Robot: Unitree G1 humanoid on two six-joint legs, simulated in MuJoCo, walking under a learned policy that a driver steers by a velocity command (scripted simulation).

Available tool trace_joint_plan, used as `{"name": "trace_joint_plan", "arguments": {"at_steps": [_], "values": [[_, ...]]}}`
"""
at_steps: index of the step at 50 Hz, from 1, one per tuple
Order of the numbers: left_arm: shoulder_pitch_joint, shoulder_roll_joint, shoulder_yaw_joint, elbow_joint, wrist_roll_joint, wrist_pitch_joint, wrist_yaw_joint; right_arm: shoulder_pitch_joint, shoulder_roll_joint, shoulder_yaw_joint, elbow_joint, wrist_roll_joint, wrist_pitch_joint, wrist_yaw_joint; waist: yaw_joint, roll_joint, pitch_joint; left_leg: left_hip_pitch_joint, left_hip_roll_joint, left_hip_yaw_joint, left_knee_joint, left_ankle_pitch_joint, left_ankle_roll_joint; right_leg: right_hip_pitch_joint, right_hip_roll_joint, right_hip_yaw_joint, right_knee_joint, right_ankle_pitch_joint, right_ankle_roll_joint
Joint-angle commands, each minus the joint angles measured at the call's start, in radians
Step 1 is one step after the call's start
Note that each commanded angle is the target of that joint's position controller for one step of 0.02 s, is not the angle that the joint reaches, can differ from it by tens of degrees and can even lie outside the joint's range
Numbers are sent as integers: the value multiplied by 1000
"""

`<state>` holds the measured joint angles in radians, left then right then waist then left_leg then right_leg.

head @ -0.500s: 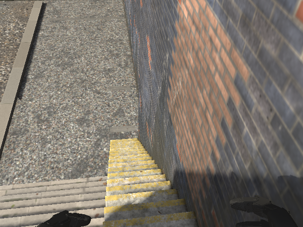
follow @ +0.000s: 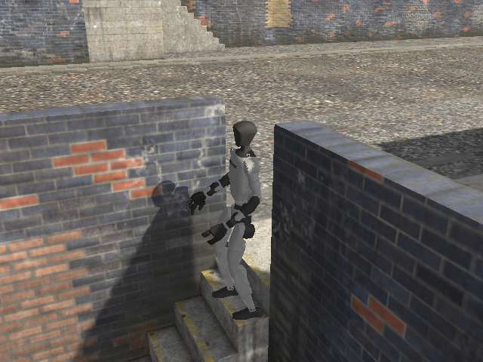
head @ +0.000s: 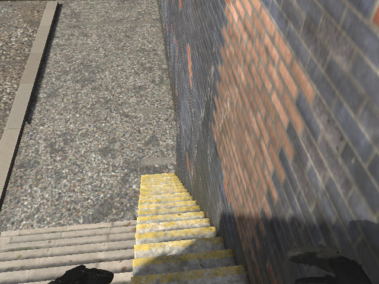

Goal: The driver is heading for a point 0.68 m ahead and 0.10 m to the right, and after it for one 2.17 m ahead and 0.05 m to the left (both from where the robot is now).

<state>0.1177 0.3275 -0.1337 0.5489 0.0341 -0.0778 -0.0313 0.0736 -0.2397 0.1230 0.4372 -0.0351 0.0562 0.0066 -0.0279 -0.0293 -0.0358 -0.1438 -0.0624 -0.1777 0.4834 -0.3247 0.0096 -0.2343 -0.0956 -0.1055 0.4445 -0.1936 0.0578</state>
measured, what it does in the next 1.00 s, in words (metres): stands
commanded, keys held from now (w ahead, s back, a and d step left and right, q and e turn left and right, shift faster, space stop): w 1.00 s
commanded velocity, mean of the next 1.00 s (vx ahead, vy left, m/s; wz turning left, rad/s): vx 0.50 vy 0.00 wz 0.00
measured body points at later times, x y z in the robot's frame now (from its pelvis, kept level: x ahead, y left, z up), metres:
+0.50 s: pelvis +0.00 +0.00 +0.00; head -0.01 +0.02 +0.45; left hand +0.22 +0.22 -0.06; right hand +0.23 -0.21 -0.02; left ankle -0.04 +0.12 -0.74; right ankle +0.02 -0.15 -0.74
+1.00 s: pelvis +0.01 +0.00 +0.00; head -0.01 +0.01 +0.45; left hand +0.21 +0.22 -0.06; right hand +0.24 -0.21 -0.03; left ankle -0.04 +0.12 -0.74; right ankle +0.02 -0.16 -0.74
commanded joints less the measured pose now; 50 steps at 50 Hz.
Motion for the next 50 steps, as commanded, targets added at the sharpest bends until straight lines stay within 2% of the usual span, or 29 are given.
{"name": "trace_joint_plan", "arguments": {"at_steps": [1, 3, 7, 10, 12, 15, 16, 19, 20, 23, 24, 27, 28, 29, 30, 35, 39, 50], "values": [[-97, 100, 35, -97, -1, -16, 1, -115, -98, -38, -104, -3, -21, -4, -2, 54, -79, 7, 119, -135, -68, 294, -12, 38, -84, 105, -51, 113, -3], [-94, 102, 35, -96, -1, -17, 4, -125, -95, -35, -108, 2, -21, -1, 5, 48, -64, -5, 127, -144, -63, 303, -12, 28, -90, 109, -59, 136, -5], [-95, 101, 35, -95, 0, -17, 1, -107, -99, -38, -103, -3, -19, -4, -6, 48, -88, 15, 119, -135, -66, 309, -15, 44, -87, 108, -52, 132, -6], [-95, 101, 36, -98, 0, -13, 3, -119, -95, -37, -106, 0, -22, -2, 3, 54, -65, -5, 118, -139, -78, 282, -8, 38, -82, 103, -55, 96, 0], [-91, 103, 36, -96, 0, -16, 4, -124, -97, -36, -108, 2, -21, -1, 6, 44, -61, -5, 126, -146, -65, 309, -11, 29, -90, 109, -61, 142, -6], [-90, 103, 35, -93, -1, -21, 2, -110, -101, -37, -104, -1, -18, -4, -3, 41, -87, 19, 127, -143, -53, 339, -18, 38, -94, 114, -59, 179, -12], [-93, 101, 35, -95, 0, -18, 1, -105, -99, -38, -102, -4, -19, -5, -6, 47, -90, 19, 119, -136, -66, 318, -16, 47, -87, 108, -54, 139, -6], [-93, 101, 36, -97, 0, -13, 3, -118, -95, -37, -105, -1, -22, -2, 3, 52, -66, -3, 117, -140, -79, 289, -9, 41, -82, 103, -58, 99, 0], [-90, 103, 36, -96, 0, -15, 4, -124, -96, -35, -107, 2, -21, -1, 7, 45, -62, -4, 126, -148, -67, 312, -12, 33, -89, 109, -64, 138, -5], [-89, 104, 35, -93, 0, -20, 3, -110, -101, -37, -104, -1, -18, -4, -2, 41, -85, 17, 127, -145, -56, 340, -18, 41, -94, 113, -61, 176, -11], [-91, 102, 36, -94, -1, -17, 1, -104, -97, -38, -101, -4, -20, -4, -6, 45, -89, 19, 119, -139, -70, 319, -15, 49, -87, 108, -57, 134, -6], [-91, 102, 37, -96, -1, -12, 3, -117, -94, -36, -103, -1, -25, -1, 3, 54, -65, -3, 118, -142, -82, 292, -8, 43, -81, 104, -60, 95, 1], [-88, 104, 37, -94, -1, -15, 5, -122, -96, -35, -105, 2, -23, 0, 7, 46, -61, -3, 127, -150, -71, 314, -11, 35, -88, 109, -66, 133, -5], [-88, 105, 37, -92, 0, -17, 5, -113, -98, -36, -103, 2, -22, -1, 2, 41, -71, 7, 127, -148, -65, 330, -14, 39, -92, 112, -65, 156, -8], [-73, 109, 41, -84, 10, -13, -5, -96, -99, -32, -102, -14, -17, -1, 3, 45, -104, 4, 121, -135, -63, 304, -7, 66, -81, 114, -56, 121, -15], [-80, 106, 44, -84, 11, -8, -8, -106, -93, -28, -114, -6, -20, -1, 7, 54, -69, -35, 119, -139, -72, 284, -7, 53, -76, 114, -53, 104, -18], [-71, 113, 47, -79, 10, -8, -7, -93, -100, -30, -115, -2, -19, -4, 4, 55, -78, -30, 114, -131, -59, 316, -9, 51, -70, 112, -46, 137, -20], [-68, 107, 46, -83, 14, -4, -5, -87, -94, -28, -122, -4, -19, -8, 6, 52, -84, -35, 112, -132, -51, 322, -13, 53, -70, 111, -36, 144, -21]]}}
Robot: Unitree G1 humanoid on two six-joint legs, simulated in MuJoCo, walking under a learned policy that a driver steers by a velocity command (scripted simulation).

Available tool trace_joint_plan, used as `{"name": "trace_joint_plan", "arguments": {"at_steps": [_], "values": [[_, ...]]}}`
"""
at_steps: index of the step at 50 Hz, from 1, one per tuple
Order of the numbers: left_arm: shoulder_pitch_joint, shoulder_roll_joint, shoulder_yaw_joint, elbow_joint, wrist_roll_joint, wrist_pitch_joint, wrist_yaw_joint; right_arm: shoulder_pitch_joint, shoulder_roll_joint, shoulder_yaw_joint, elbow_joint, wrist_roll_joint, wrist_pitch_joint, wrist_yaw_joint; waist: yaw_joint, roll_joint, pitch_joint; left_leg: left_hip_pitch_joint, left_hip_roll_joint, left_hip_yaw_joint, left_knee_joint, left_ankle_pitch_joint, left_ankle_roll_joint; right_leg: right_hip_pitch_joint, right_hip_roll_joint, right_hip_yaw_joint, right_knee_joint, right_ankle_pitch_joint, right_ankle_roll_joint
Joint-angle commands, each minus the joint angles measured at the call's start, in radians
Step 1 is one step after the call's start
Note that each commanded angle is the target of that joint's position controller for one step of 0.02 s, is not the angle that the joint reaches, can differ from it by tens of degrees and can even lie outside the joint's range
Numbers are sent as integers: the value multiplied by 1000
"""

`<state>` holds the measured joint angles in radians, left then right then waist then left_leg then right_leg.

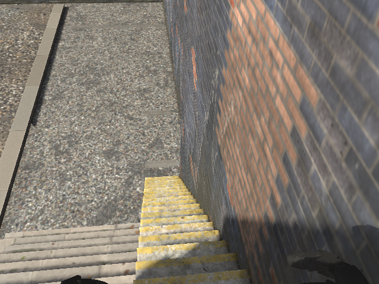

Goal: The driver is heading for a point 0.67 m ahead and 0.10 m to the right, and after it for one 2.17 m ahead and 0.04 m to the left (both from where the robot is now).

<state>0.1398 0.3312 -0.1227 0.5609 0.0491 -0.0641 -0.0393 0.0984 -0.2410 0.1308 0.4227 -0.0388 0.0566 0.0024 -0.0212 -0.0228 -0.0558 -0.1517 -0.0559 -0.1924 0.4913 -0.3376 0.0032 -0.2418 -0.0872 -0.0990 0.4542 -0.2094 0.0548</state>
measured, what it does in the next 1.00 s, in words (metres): stands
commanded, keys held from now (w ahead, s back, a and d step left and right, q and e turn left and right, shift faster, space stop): w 1.00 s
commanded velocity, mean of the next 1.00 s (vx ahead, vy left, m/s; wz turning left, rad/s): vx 0.50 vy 0.00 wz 0.00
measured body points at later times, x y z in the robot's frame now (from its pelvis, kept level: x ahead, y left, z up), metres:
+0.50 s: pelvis +0.00 +0.00 +0.00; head -0.01 +0.02 +0.45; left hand +0.21 +0.22 -0.06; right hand +0.23 -0.20 -0.02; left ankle -0.05 +0.13 -0.74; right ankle +0.01 -0.15 -0.74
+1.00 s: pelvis +0.00 +0.00 +0.00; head -0.01 +0.01 +0.45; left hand +0.21 +0.23 -0.06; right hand +0.23 -0.20 -0.02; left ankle -0.05 +0.13 -0.74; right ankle +0.01 -0.15 -0.74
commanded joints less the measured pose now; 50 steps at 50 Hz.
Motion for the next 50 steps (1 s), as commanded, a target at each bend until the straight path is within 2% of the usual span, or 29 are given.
{"name": "trace_joint_plan", "arguments": {"at_steps": [1, 50], "values": [[-90, 104, 35, -96, -1, -18, 4, -112, -93, -35, -108, 0, -19, -3, 0, 45, -64, -28, 106, -117, -59, 335, -7, 60, -78, 104, -46, 160, -18], [-83, 103, 34, -103, -2, -17, 7, -116, -93, -36, -108, -1, -20, -3, 1, 47, -63, -33, 101, -130, -57, 334, -10, 65, -80, 100, -47, 146, -16]]}}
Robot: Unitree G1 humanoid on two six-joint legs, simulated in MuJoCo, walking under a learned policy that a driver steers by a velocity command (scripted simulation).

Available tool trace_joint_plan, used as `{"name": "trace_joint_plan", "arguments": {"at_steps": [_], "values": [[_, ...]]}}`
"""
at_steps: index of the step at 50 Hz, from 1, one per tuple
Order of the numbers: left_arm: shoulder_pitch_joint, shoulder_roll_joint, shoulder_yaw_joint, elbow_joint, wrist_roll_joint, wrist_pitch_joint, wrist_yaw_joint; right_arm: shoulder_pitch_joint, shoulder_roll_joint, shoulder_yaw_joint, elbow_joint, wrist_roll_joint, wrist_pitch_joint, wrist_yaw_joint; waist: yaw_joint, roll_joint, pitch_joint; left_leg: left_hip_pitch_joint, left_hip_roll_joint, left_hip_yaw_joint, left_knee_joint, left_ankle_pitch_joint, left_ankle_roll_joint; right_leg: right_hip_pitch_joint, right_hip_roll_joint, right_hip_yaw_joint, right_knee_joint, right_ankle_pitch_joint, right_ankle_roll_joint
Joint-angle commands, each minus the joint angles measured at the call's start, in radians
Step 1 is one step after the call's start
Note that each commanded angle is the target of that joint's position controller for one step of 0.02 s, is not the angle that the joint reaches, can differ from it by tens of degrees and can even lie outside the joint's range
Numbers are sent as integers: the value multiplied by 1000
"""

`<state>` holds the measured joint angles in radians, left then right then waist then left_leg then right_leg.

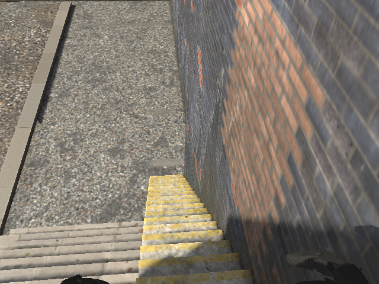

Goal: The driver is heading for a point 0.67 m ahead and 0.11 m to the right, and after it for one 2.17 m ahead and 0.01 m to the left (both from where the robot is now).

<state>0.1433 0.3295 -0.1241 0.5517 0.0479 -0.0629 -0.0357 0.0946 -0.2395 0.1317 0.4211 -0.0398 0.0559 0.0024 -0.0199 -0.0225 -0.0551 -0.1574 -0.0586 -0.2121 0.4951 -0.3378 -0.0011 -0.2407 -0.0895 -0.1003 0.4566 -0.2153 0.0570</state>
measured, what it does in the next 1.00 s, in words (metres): stands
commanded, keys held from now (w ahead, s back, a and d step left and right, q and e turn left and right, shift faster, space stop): w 0.38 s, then no key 0.62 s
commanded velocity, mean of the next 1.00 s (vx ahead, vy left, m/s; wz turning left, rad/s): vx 0.30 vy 0.00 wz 0.00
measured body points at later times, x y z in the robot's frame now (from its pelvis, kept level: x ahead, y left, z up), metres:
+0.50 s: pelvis +0.00 +0.00 +0.00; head -0.02 +0.01 +0.45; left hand +0.19 +0.23 -0.07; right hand +0.22 -0.21 -0.03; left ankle -0.05 +0.13 -0.74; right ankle +0.01 -0.15 -0.74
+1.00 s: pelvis +0.02 +0.00 +0.01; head -0.01 -0.01 +0.46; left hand +0.07 +0.28 -0.11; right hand +0.06 -0.24 -0.12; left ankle -0.05 +0.13 -0.74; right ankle +0.01 -0.16 -0.74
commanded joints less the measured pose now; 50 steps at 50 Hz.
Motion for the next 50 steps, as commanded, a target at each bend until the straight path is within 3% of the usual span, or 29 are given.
{"name": "trace_joint_plan", "arguments": {"at_steps": [1, 20, 25, 26, 29, 30, 34, 40, 50], "values": [[-86, 105, 36, -94, -1, -18, 3, -112, -95, -36, -106, 0, -19, -3, 0, 47, -64, -27, 104, -111, -61, 334, -6, 64, -78, 101, -50, 152, -18], [-55, 104, 37, -74, -3, -18, 3, -94, -95, -39, -88, 1, -17, -1, 2, 48, -69, -18, 106, -117, -71, 354, -8, 74, -82, 104, -61, 159, -18], [41, 130, 64, 13, -33, -8, 0, 18, -111, -61, -8, 22, -11, 6, 4, 61, -16, -1, 115, -118, -136, 314, 11, 104, -76, 115, -102, 94, -33], [51, 126, 66, 32, -39, -8, 3, 35, -108, -65, 5, 25, -9, 4, 3, 70, -30, 13, 122, -115, -141, 332, 16, 123, -80, 118, -110, 107, -29], [66, 129, 81, 76, -46, -7, 4, 67, -105, -76, 34, 31, -7, 1, 7, 68, 18, 15, 123, -104, -178, 373, 23, 128, -69, 115, -123, 122, -27], [84, 144, 95, 100, -53, -9, 3, 85, -97, -77, 53, 34, -10, -5, 1, 80, 33, 21, 121, -99, -200, 392, 32, 125, -65, 112, -132, 120, -27], [144, 145, 117, 168, -67, -7, 12, 159, -89, -85, 107, 30, -19, -13, -2, 85, 39, 80, 120, -72, -215, 509, 37, 130, -69, 118, -143, 196, -24], [195, 139, 138, 250, -65, 0, 19, 247, -84, -95, 170, 18, -20, -20, 1, 21, 31, 106, 120, -50, -259, 513, 31, 170, -63, 121, -154, 240, -16], [236, 119, 159, 365, -69, 8, 23, 369, -64, -99, 270, 18, -15, -40, 5, 27, 99, 97, 112, -26, -321, 468, 20, 160, -51, 123, -190, 200, 0]]}}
